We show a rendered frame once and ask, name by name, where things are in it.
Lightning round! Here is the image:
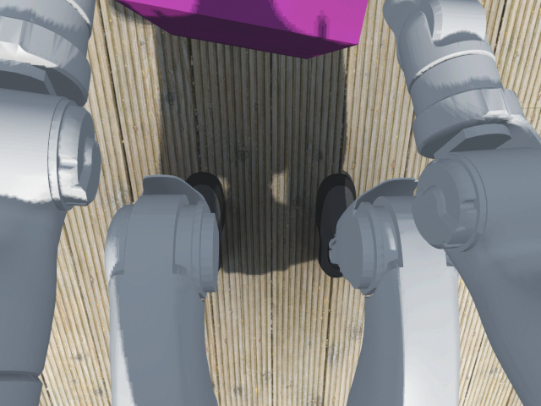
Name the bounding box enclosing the left robot shin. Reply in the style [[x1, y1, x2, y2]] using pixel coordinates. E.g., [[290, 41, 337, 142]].
[[105, 174, 211, 282]]

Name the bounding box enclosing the right robot forearm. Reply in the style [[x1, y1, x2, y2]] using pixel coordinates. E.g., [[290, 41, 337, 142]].
[[382, 0, 541, 159]]

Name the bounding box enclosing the robot left upper arm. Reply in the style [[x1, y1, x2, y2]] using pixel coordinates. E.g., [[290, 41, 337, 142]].
[[0, 88, 101, 406]]

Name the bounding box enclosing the left robot forearm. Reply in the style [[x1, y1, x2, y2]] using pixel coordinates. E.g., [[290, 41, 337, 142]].
[[0, 0, 96, 107]]

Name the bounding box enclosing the carton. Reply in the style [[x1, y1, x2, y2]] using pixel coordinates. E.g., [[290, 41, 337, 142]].
[[115, 0, 368, 59]]

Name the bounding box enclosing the robot right upper arm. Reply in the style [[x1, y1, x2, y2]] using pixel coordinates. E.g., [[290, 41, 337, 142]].
[[412, 147, 541, 406]]

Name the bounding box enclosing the robot left foot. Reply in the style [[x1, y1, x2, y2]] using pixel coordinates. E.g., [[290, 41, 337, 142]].
[[186, 172, 225, 271]]

